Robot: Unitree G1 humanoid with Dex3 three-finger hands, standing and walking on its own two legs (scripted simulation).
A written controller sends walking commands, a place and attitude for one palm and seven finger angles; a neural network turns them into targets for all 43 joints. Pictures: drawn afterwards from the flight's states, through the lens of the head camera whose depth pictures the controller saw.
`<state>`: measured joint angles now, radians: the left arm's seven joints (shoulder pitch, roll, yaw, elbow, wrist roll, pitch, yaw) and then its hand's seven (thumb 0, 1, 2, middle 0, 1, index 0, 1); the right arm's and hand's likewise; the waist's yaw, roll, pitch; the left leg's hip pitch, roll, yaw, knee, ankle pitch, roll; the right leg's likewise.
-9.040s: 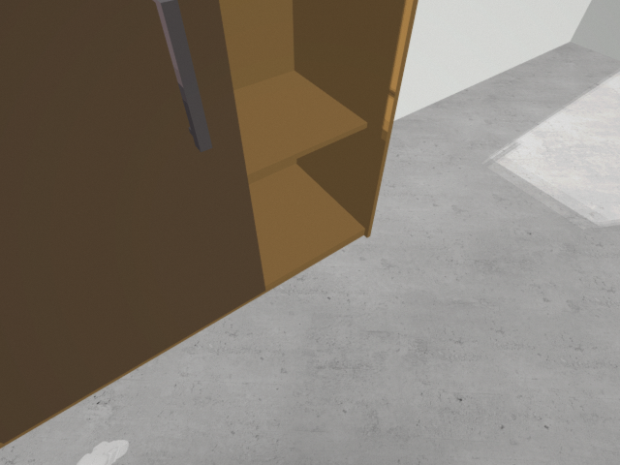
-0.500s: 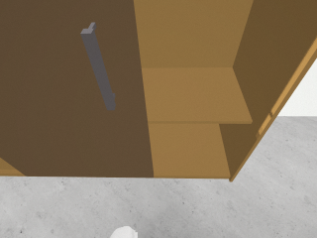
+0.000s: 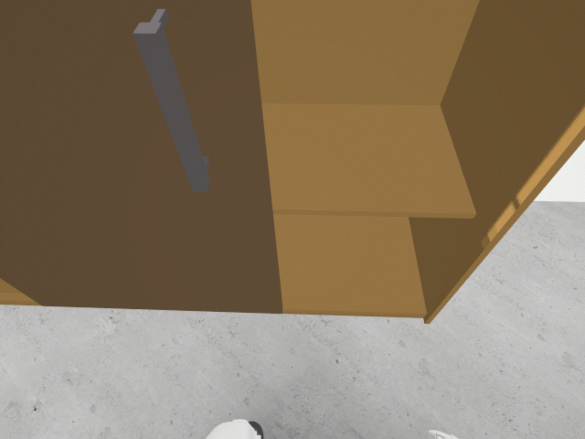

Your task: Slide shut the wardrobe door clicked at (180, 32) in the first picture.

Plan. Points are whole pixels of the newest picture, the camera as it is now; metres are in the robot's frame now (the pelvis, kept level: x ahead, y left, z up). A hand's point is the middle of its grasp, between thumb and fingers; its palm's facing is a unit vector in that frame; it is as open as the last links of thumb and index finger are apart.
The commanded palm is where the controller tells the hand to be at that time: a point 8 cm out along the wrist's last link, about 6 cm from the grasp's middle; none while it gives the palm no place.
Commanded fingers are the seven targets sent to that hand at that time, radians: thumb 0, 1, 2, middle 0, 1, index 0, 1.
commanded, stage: come to a stop and stand still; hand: left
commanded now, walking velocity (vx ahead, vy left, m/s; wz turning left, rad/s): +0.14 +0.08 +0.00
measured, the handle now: (183, 113) +0.51 +0.21 +0.15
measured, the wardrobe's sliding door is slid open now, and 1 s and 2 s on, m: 0.50 0.50 0.50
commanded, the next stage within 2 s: look again from close up in 1.30 s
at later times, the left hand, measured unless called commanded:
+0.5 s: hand out of the picture -0.03 +0.15 -0.16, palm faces +0.07 -0.97 -0.24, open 7.3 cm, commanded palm none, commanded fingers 0.00 0.90 0.90 -0.20 -0.30 -0.20 -0.30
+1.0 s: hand out of the picture +0.00 +0.16 -0.16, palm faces +0.04 -0.98 -0.18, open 7.3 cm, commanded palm none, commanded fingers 0.00 0.90 0.90 -0.20 -0.30 -0.20 -0.30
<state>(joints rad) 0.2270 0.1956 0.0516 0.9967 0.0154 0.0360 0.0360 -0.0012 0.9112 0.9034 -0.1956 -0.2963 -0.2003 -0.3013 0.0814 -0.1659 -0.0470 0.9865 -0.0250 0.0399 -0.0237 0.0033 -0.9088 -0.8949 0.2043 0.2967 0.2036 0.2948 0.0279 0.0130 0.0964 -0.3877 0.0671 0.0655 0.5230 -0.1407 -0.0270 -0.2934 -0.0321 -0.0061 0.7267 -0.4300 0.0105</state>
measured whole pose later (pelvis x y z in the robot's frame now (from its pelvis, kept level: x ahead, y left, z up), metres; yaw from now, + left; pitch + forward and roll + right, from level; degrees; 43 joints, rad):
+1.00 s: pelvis +0.01 -0.01 +0.01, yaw +1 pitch +0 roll +0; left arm 0.30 0.14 -0.01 1.11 0.02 -0.02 0.04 0.00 0.91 0.90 -0.20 -0.30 -0.20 -0.30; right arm 0.27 -0.16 0.02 1.11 -0.01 -0.02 -0.02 0.02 -0.92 -0.90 0.20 0.30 0.20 0.29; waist 0.01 -0.01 0.01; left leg -0.22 -0.01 0.06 0.46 -0.24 0.02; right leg -0.14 -0.01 -0.03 0.47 -0.32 -0.01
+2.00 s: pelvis +0.03 -0.02 +0.02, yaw +2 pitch +0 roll +1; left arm 0.32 0.14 -0.01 1.13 0.02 -0.02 0.05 0.00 0.91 0.90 -0.20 -0.30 -0.20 -0.30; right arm 0.27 -0.16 0.02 1.14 -0.01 -0.01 -0.03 0.01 -0.91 -0.90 0.20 0.30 0.20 0.29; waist 0.01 0.00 0.02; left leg -0.15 0.00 0.04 0.40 -0.24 0.00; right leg -0.07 -0.01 -0.04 0.40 -0.32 -0.02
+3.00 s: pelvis -0.05 -0.02 -0.03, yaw +3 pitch +5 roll -2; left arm 0.18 0.32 0.22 0.11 -0.33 -0.17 -0.39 0.00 0.19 0.60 -0.25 -0.75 -0.25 -0.76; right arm 0.25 -0.20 0.09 0.62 0.04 -0.25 -0.09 0.02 -0.90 -0.89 0.21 0.30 0.21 0.30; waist -0.01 0.06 -0.05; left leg -0.60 0.03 -0.01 0.85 -0.33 0.00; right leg -0.49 0.02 -0.09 0.82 -0.42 -0.03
